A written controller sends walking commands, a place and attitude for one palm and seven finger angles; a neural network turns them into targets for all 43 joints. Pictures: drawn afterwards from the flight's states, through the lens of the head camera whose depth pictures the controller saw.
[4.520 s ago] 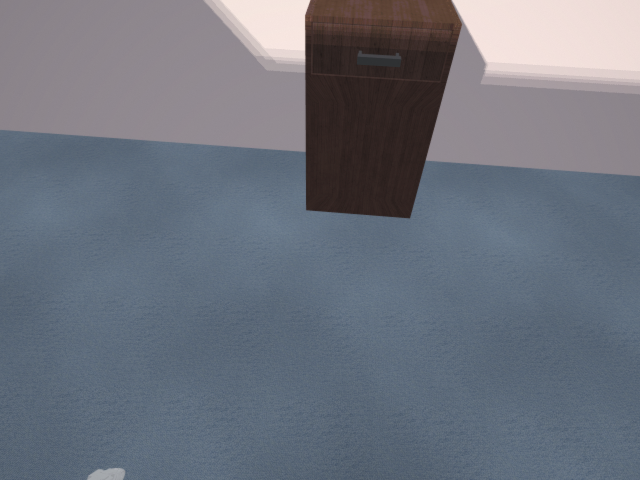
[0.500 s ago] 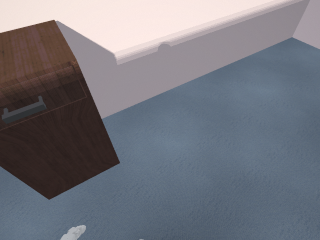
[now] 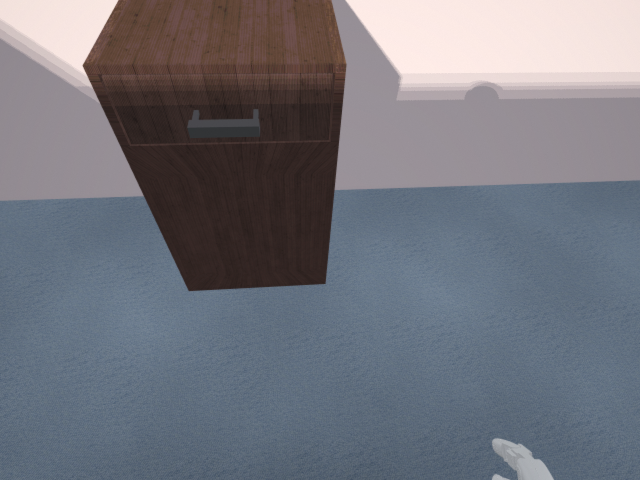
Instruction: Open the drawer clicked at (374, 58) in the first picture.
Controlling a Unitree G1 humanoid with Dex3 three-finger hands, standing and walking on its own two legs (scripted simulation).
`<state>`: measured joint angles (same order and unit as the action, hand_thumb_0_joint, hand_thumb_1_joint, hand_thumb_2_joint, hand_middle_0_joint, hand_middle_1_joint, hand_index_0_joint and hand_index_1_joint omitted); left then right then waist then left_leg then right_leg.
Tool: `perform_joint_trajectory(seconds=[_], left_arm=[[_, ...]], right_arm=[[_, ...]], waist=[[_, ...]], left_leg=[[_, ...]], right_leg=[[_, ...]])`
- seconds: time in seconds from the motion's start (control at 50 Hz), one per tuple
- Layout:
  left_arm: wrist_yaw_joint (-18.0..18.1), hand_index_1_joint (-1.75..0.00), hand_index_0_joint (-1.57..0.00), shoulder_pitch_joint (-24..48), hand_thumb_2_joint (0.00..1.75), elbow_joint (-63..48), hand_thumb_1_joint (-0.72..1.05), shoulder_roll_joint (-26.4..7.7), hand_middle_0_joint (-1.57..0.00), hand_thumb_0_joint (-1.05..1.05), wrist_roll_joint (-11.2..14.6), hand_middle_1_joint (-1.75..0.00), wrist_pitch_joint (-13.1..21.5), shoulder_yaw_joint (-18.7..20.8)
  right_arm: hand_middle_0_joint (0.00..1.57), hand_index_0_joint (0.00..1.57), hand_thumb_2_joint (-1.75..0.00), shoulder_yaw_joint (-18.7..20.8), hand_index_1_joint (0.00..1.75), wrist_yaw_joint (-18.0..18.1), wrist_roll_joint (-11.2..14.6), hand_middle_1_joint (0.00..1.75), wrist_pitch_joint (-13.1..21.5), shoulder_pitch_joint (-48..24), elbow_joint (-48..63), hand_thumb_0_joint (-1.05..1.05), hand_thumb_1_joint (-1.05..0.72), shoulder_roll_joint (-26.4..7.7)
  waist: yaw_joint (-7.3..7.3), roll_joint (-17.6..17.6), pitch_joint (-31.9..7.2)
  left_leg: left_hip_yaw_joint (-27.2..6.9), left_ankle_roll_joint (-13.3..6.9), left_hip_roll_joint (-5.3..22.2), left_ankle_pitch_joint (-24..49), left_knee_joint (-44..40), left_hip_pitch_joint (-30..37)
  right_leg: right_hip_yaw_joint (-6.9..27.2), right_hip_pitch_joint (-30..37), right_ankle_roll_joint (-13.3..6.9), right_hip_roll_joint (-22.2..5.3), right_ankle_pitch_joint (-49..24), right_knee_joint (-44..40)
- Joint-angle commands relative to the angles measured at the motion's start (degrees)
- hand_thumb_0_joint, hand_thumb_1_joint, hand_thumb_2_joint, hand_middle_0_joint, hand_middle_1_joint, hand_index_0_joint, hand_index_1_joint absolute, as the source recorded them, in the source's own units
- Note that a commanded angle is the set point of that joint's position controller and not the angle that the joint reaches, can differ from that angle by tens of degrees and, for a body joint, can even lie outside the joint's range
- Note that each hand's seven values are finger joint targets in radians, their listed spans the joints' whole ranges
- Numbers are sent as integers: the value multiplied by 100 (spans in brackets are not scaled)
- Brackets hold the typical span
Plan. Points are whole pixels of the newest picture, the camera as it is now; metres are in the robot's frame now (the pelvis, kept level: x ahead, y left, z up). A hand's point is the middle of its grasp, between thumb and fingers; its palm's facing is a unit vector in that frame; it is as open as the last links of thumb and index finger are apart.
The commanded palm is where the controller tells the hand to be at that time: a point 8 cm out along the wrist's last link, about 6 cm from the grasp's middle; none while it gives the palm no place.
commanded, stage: turn to face it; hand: left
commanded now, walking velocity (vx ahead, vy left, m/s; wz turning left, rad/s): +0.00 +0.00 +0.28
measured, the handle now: (225, 121) +0.74 +0.27 -0.02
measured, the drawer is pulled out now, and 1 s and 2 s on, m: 0.00 0.00 0.00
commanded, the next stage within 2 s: take the last steps up to it in 0.20 s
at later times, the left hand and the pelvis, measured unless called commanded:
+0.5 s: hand out of the picture +0.05 +0.17 -0.14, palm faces +0.16 -0.96 -0.24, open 7.4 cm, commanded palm none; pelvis +0.01 -0.02 +0.01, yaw +7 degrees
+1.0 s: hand out of the picture +0.04 +0.19 -0.17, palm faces +0.19 -0.97 -0.13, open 7.4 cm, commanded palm none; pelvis +0.11 +0.04 +0.02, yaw +7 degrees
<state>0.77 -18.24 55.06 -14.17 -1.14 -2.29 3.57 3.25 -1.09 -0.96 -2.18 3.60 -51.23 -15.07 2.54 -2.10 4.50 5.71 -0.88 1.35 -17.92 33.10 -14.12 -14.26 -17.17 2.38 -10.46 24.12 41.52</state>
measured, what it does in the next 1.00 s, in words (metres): walks ahead: right foot, then left foot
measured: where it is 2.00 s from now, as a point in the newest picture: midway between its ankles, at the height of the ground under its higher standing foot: (316, 468)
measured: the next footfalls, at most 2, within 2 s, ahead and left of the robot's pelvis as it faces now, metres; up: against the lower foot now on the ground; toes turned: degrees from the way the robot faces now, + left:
right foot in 0.40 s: +0.06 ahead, -0.12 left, +0.00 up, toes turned +1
left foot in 0.84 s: +0.14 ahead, +0.15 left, +0.00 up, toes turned +18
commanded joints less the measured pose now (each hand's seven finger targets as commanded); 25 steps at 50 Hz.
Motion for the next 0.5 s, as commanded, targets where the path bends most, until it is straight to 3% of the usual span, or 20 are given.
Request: perform_joint_trajectory(seconds=[0.0, 0.02, 0.04, 0.08, 0.22, 0.28, 0.32, 0.34, 0.36, 0.38, 0.4, 0.42, 0.44, 0.46, 0.48], left_arm=[[73, -30, -20, 628, 90, -636, 90, -478, -20, 0, -4, -30, 42, 78], [50, -30, -20, 649, 90, -530, 90, -564, -20, 0, 11, -30, 33, 105], [18, -30, -20, 474, 90, -422, 90, -570, -20, 0, 17, -30, 34, 114], [-13, -30, -20, 224, 90, -282, 90, -539, -20, 0, 15, -30, 38, 104], [41, -30, -20, 548, 90, -400, 90, -344, -20, 0, 48, -30, 31, 24], [57, -30, -20, 438, 90, -363, 90, -263, -20, 0, 66, -30, 96, 2], [39, -30, -20, 105, 90, -205, 90, -191, -20, 0, 57, -30, 186, -15], [29, -30, -20, -107, 90, -95, 90, -213, -20, 0, 25, -30, 249, -10], [42, -30, -20, -297, 90, -13, 90, -517, -20, 0, -39, -30, 331, 31], [57, -30, -20, -506, 90, 40, 90, -996, -20, 0, -96, -30, 382, 117], [55, -30, -20, -673, 90, 22, 90, -1051, -20, 0, -28, -30, 376, 144], [62, -30, -20, -513, 90, 47, 90, -868, -20, 0, -27, -30, 400, 123], [61, -30, -20, -312, 90, 63, 90, -659, -20, 0, -23, -30, 435, 77], [68, -30, -20, -99, 90, 55, 90, -500, -20, 0, -23, -30, 453, 38], [59, -30, -20, -25, 90, 33, 90, -358, -20, 0, -22, -30, 488, -3]], right_arm=[[20, 20, -90, 306, 30, 162, 1, 30, 107, 1023, 19, 0, -90, -1353], [20, 20, -90, 240, 30, 191, -8, 30, 102, 670, 72, 0, -90, -1118], [20, 20, -90, 165, 30, 194, -5, 30, 118, 364, 139, 0, -90, -948], [20, 20, -90, 123, 30, 201, 14, 30, 175, 307, 173, 0, -90, -848], [20, 20, -90, 151, 30, 198, -21, 30, 143, 642, -15, 0, -90, -788], [20, 20, -90, 161, 30, 197, -40, 30, 127, 565, -63, 0, -90, -747], [20, 20, -90, 132, 30, 197, -35, 30, 146, 610, -151, 0, -90, -644], [20, 20, -90, 115, 30, 187, -14, 30, 159, 625, -184, 0, -90, -538], [20, 20, -90, 75, 30, 154, 35, 30, 192, 774, -222, 0, -90, -245], [20, 20, -90, -32, 30, 123, 54, 30, 213, 805, -82, 0, -90, 139], [20, 20, -90, 60, 30, 116, -22, 30, 134, 513, -3, 0, -90, -215], [20, 20, -90, 95, 30, 76, -48, 30, 132, 385, -49, 0, -90, -271], [20, 20, -90, 120, 30, 32, -62, 30, 152, 487, -167, 0, -90, -238], [20, 20, -90, 130, 30, -5, -72, 30, 153, 717, -338, 0, -90, -170], [20, 20, -90, 127, 30, -24, -87, 30, 147, 907, -466, 0, -90, -35]], waist=[[-628, 1570, -895], [-505, 1536, -536], [-318, 1332, -430], [-223, 1154, -548], [-360, 1064, -436], [-287, 1194, -470], [-147, 966, -629], [-40, 750, -670], [36, -19, -715], [97, -1537, -531], [329, -1600, -291], [231, -1314, 105], [54, -800, 237], [-103, -500, 213], [-186, -440, 179]], left_leg=[[-1987, -1100, 2056, 4003, -1171, 1431], [-1659, -997, 1756, 3796, -1231, 990], [-1325, -855, 1462, 3763, -1233, 818], [-1079, -750, 1241, 3932, -1238, 916], [-1417, -904, 1290, 3580, -1263, 860], [-1608, -864, 1270, 3410, -1149, 645], [-1629, -720, 1125, 2328, -999, 388], [-1522, -534, 923, 1392, -752, 69], [-1188, -234, 476, 215, -28, -720], [-422, 110, -270, -1341, 1111, -1774], [-777, 74, -45, -1734, 1937, -1879], [-869, 24, 61, -1273, 2525, -2074], [-839, 20, 170, -772, 2820, -2134], [-737, 51, 288, -435, 2903, -2001], [-620, 106, 314, -98, 2891, -1799]], right_leg=[[1163, -1737, 226, 209, 979, 2266], [1276, -1638, 228, 200, 580, 2367], [1265, -1488, 233, 253, 239, 2362], [1191, -1308, 277, 340, -49, 2256], [1143, -802, 270, 558, 127, 877], [1086, -267, 183, 706, -9, 67], [1004, 449, 127, 810, -600, -838], [982, 1020, 104, 766, -1007, -1582], [1688, 1824, -52, 180, -816, -2219], [3335, 2107, -615, -1123, -341, -2866], [3835, 1375, -1010, -1468, 675, -3325], [3885, 998, -1116, -1325, 1279, -3540], [3447, 890, -1047, -1113, 1127, -3491], [2850, 815, -940, -909, 796, -3367], [2331, 646, -800, -673, 388, -3313]])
